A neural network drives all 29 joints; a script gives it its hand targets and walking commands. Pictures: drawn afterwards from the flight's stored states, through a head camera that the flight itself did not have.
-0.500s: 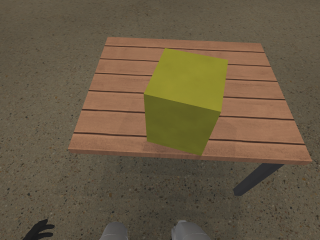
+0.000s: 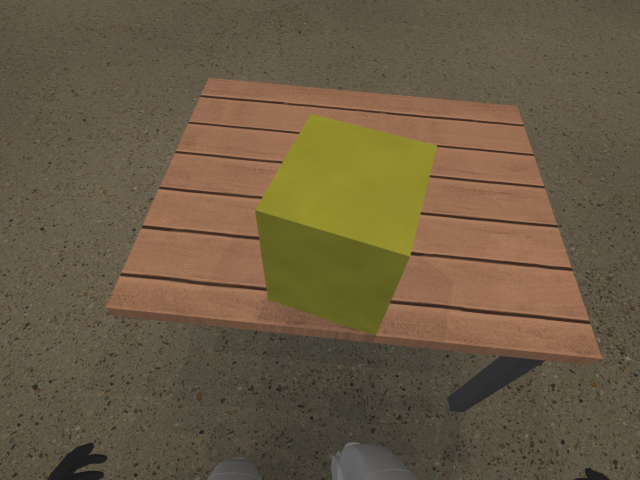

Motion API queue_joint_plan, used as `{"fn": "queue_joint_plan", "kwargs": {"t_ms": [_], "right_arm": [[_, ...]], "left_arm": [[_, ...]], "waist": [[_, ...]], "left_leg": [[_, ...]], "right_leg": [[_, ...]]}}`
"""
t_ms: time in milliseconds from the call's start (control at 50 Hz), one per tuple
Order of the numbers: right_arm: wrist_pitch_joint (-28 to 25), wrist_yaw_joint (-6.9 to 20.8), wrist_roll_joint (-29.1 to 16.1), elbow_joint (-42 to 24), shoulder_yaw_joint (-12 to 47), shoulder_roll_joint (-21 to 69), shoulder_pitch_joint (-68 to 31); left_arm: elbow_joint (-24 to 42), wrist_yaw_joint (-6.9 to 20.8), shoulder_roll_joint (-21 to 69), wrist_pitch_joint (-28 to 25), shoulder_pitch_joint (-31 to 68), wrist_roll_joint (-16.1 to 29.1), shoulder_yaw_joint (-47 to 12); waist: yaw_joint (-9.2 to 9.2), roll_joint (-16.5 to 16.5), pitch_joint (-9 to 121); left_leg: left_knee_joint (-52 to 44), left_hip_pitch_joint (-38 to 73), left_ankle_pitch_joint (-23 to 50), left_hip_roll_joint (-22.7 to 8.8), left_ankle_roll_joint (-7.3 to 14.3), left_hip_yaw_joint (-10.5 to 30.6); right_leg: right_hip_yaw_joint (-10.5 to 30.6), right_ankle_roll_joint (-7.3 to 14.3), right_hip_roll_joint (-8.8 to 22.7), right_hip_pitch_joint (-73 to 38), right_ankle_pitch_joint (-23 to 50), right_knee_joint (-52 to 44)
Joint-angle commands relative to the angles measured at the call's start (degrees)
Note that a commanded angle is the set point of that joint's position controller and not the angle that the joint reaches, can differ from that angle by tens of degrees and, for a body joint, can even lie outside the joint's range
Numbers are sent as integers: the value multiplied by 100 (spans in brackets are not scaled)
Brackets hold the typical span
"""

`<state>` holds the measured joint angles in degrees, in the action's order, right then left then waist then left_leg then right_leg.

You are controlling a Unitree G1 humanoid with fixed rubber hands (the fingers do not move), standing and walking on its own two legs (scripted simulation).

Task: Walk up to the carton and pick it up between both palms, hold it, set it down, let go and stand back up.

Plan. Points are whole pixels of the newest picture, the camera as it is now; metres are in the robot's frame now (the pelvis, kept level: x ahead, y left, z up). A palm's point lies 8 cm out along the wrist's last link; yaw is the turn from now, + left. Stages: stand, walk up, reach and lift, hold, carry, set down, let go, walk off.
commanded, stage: walk up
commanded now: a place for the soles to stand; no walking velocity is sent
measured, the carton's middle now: (344, 229) +0.48 -0.02 -0.04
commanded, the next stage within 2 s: reach and lift in 1.88 s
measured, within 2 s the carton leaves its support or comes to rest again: neither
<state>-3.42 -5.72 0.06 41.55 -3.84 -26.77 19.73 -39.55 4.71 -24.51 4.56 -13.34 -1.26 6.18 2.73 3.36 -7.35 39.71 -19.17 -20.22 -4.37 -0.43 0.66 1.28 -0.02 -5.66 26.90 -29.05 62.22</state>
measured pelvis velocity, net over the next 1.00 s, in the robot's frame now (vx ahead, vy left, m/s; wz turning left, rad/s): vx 0.03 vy -0.03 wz -0.05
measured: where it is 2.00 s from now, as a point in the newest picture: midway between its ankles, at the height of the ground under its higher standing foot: outside the picture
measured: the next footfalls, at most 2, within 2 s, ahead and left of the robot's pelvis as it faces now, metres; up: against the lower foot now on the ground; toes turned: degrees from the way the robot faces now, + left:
right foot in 0.16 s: +0.09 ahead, -0.17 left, +0.00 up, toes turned +0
left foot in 0.48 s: +0.12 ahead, +0.12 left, +0.00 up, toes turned -2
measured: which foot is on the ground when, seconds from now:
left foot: down 0.00-0.14, up 0.16-0.46, down 0.48-1.00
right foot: up 0.00-0.14, down 0.16-1.00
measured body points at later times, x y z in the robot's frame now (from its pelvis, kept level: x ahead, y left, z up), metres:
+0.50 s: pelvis +0.04 -0.04 -0.01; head +0.09 -0.04 +0.44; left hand +0.13 +0.29 -0.11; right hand +0.17 -0.38 -0.09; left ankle +0.08 +0.12 -0.72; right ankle +0.03 -0.19 -0.71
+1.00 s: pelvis +0.03 -0.03 +0.00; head +0.06 -0.02 +0.44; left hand +0.12 +0.30 -0.11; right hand +0.17 -0.36 -0.07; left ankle +0.08 +0.12 -0.71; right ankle +0.05 -0.17 -0.71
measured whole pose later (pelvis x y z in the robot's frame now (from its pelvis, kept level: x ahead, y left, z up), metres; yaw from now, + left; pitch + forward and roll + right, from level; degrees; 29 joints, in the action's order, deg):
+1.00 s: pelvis +0.03 -0.03 +0.00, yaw -3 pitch -2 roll -1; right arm -1.8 -0.7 0.1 41.5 -1.2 -26.8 9.8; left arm -44.9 0.3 -24.6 -1.8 -16.0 -1.3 4.3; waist 1.6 0.3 -5.5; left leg 44.6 -22.8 -20.5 -4.0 -1.5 1.6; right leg 3.2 -1.2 -0.4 20.6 -21.4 43.4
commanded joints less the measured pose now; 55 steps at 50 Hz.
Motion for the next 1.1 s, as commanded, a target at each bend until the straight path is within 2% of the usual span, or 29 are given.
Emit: {"fn": "queue_joint_plan", "kwargs": {"t_ms": [0,60,80,100,120,140,160,180,200,240,340,360,400,440,460,480,500,520,560,600,620,660,680,720,760,780,820,880,1080], "right_arm": [[-268,-171,10,-244,-546,-1787,71],[-198,117,274,-416,-479,-1757,-895],[-130,197,316,-416,-505,-1708,-1089],[-32,254,394,-378,-418,-1319,-859],[4,275,382,-348,-219,-737,-598],[8,290,223,-501,-33,-334,-456],[104,241,162,-459,-192,-753,-733],[90,205,18,-332,-305,-1056,-737],[90,244,17,-287,-293,-1097,-837],[102,358,83,-99,-285,-1085,-452],[102,404,101,-203,-211,-820,-1057],[102,397,82,-250,-216,-829,-1076],[53,399,85,-184,-183,-765,-948],[-10,418,100,-34,-242,-791,-491],[-37,390,189,-15,-346,-991,-205],[-89,378,222,60,-386,-1264,-213],[-114,418,118,-64,-287,-1339,-451],[-102,464,92,-83,-302,-1342,-722],[-12,424,74,-133,-205,-1212,-1129],[77,465,29,-195,-183,-1096,-1478],[119,483,48,-300,-172,-938,-1545],[227,490,-8,-250,-91,-715,-1218],[206,498,-18,-117,-125,-691,-1006],[87,503,23,99,-107,-790,-674],[11,523,98,72,-163,-1148,-879],[21,524,87,27,-157,-1266,-1186],[48,554,85,-92,-63,-1108,-1558],[109,539,25,-83,-89,-1055,-1457],[96,529,40,13,-72,-1054,-1289]], "left_arm": [[529,25,-1500,-96,-121,-207,511],[114,84,-1030,-207,-999,33,364],[-148,26,-971,-278,-1452,54,389],[-482,-92,-1009,-367,-2092,43,438],[-602,-210,-1283,-469,-1954,-24,484],[-284,-328,-1745,-557,-1562,-98,475],[-145,-402,-2047,-610,-1102,-86,497],[-33,-406,-2084,-602,-565,-3,479],[-179,-447,-1847,-635,-411,-81,416],[-286,-468,-1617,-741,-322,-13,291],[-383,-593,-1504,-849,-1025,72,97],[-423,-608,-1459,-849,-893,76,84],[-256,-613,-1470,-819,-661,63,58],[-192,-562,-1432,-750,-235,99,22],[-217,-565,-1163,-765,-235,163,-35],[-152,-553,-794,-740,-171,173,-143],[-291,-582,-752,-664,-308,111,-150],[-261,-607,-973,-654,-202,137,-81],[-331,-566,-910,-683,-440,164,-106],[-550,-583,-1024,-761,-842,96,-35],[-617,-577,-1163,-802,-1005,38,9],[-516,-536,-1650,-855,-388,-9,80],[-415,-518,-1644,-839,-77,-3,39],[-388,-459,-1306,-781,326,-3,-85],[-468,-469,-943,-701,-135,107,-145],[-530,-482,-979,-680,-216,79,-124],[-582,-449,-900,-693,-342,36,-108],[-588,-433,-1238,-728,-194,22,-20],[-576,-457,-1143,-739,-33,79,-122]], "waist": [[-140,-387,505],[262,-1767,435],[515,-1715,666],[614,-877,1028],[541,326,748],[324,1245,417],[168,246,163],[-55,490,-121],[1,236,-202],[-159,259,257],[80,28,1065],[54,308,933],[-106,183,1044],[-354,197,1253],[-495,-190,1557],[-465,-1264,1605],[-482,-1668,1681],[-359,-1272,1231],[-169,-1415,935],[56,-1241,1088],[76,-1004,1227],[-314,-124,1129],[-436,149,855],[-605,-323,807],[-331,-1164,1070],[-227,-1220,1053],[-48,-1137,958],[-344,-707,947],[-267,-724,1191]], "left_leg": [[-1373,411,889,-1812,1482,1600],[-1371,-491,-823,-944,934,327],[-834,-739,-1249,-723,810,25],[771,-655,-1007,-372,710,-282],[2101,-1354,-1061,-157,517,-432],[2851,-2280,-1727,446,183,-32],[2775,-1882,-1488,365,169,887],[3040,-1788,-1265,313,197,607],[2695,-1670,-961,34,128,619],[2056,-1494,-656,-120,149,399],[1162,-1422,-918,-27,122,171],[913,-1464,-863,55,99,128],[395,-712,-620,128,145,-15],[-705,675,693,364,257,-369],[-932,1458,1184,-56,493,297],[-933,1932,2264,-741,764,1403],[-1117,1571,2999,-1704,1408,2318],[-1079,1048,2927,-1691,1624,2155],[-761,586,2788,-1339,1406,1288],[-63,113,2281,-680,784,573],[351,-18,1614,-333,551,399],[724,-458,-504,179,294,113],[582,89,-807,215,302,126],[-503,969,92,35,397,290],[-1207,652,360,-756,761,1461],[-1348,235,272,-995,971,1553],[-1217,-318,-167,-723,795,1199],[-703,-133,-590,-161,398,562],[-611,317,956,-317,457,592]], "right_leg": [[1200,-153,755,753,327,1345],[-55,152,794,-689,-291,-1498],[-435,105,696,-1657,439,-2280],[-462,-14,331,-2270,638,-2966],[286,-207,414,-2385,809,-3333],[2861,166,1621,-1848,484,-3933],[4242,767,2323,-706,-381,-4646],[4571,831,2187,-285,-728,-5117],[3832,742,1950,-533,-747,-4685],[2823,598,1700,-1136,1445,-3786],[2223,939,1874,-2457,5531,-2729],[2159,934,1767,-2515,5736,-2727],[1886,1069,1709,-1885,5534,-2423],[1057,752,1340,-1044,4617,-2006],[1028,481,1193,-510,4062,-1489],[516,204,718,200,2724,-851],[241,20,422,278,-517,-609],[254,34,544,131,-935,-466],[-17,132,694,-326,-386,-1579],[-184,213,622,-1146,1437,-2764],[404,348,838,-1306,1861,-2981],[2346,940,1956,-1057,1118,-3506],[2344,1092,2003,-340,1266,-3422],[1394,615,1473,156,1440,-3110],[337,177,671,-381,1224,-2172],[50,138,604,-663,834,-2047],[196,253,671,-1161,704,-2525],[918,452,958,-753,905,-2986],[608,360,937,-891,1899,-2609]]}}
